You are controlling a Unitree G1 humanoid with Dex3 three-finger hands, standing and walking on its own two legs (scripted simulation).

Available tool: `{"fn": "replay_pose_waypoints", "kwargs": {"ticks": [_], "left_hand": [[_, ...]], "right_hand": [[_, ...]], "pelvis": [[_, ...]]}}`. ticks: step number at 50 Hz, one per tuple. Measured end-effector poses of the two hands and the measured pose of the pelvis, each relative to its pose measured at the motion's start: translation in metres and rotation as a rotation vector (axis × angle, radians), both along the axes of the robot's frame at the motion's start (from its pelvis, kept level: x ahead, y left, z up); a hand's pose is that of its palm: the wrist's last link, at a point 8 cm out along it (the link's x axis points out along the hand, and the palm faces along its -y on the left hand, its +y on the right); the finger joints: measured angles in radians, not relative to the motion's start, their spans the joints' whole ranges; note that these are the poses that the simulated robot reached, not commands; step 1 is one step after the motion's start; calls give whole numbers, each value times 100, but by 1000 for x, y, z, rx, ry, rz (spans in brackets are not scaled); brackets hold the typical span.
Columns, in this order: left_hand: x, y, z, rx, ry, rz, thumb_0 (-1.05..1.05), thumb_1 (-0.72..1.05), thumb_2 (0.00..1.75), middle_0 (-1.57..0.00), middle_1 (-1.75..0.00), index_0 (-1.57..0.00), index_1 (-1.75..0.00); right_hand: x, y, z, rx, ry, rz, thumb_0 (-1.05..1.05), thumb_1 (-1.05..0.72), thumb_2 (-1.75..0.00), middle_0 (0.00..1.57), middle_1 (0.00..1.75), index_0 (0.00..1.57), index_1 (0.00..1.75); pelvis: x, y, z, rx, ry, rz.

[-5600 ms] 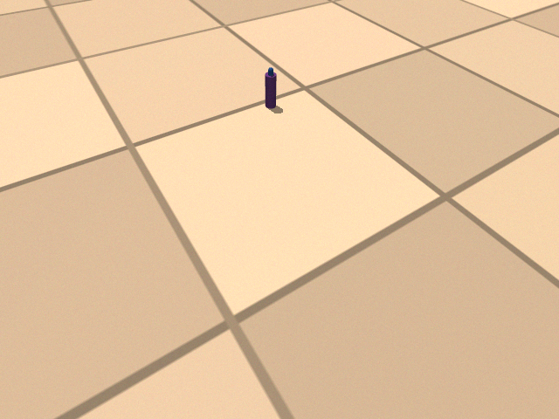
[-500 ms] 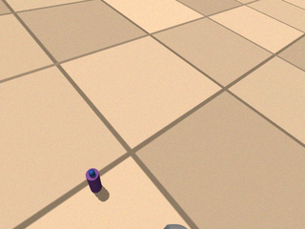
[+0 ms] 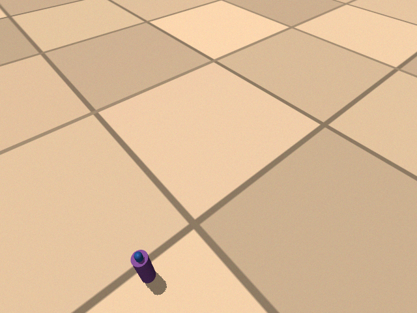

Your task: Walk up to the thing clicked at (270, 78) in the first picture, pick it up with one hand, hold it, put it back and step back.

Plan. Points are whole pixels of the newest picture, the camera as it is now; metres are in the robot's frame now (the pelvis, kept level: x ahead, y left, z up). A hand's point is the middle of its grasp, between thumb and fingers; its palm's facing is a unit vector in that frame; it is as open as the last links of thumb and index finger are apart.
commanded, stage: walk up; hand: left
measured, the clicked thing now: (143, 265) +0.43 +0.27 -0.64
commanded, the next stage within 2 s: stand in 1.10 s
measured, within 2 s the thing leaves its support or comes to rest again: neither
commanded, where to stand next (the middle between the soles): +0.06 +0.00 m, yaw +1 degrees
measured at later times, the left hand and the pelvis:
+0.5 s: hand out of the picture +0.10 +0.25 -0.15, palm faces -0.02 -0.94 -0.34, open 7.4 cm; pelvis +0.02 +0.00 +0.01, yaw +1 degrees
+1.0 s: hand out of the picture +0.10 +0.25 -0.15, palm faces +0.01 -0.94 -0.33, open 7.4 cm; pelvis +0.03 +0.00 +0.01, yaw +1 degrees
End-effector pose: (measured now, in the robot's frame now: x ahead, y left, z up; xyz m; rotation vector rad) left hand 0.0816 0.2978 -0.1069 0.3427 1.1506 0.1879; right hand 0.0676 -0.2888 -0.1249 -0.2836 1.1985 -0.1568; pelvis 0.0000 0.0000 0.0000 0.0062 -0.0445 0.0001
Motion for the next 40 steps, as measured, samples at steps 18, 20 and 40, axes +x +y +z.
{"fn": "replay_pose_waypoints", "kwargs": {"ticks": [18, 20, 40], "left_hand": [[28, -7, -5, -43, 28, 4, 0, 90, 90, -21, -30, -21, -30], [24, -5, -5, -37, 42, 14, 0, 90, 90, -21, -30, -20, -30], [3, 1, -3, -23, 83, 67, 1, 90, 90, -20, -30, -20, -30]], "right_hand": [[14, -21, 23, -85, 31, -33, 1, -90, -90, 20, 30, 20, 30], [18, -20, 22, -79, 30, -28, 1, -90, -90, 20, 30, 20, 30], [44, -2, 17, -33, 2, 2, 1, -90, -90, 20, 30, 20, 30]], "pelvis": [[16, -1, 10, -9, 13, 8], [17, -1, 10, -9, 13, 9], [23, 0, 11, -9, 8, 18]]}}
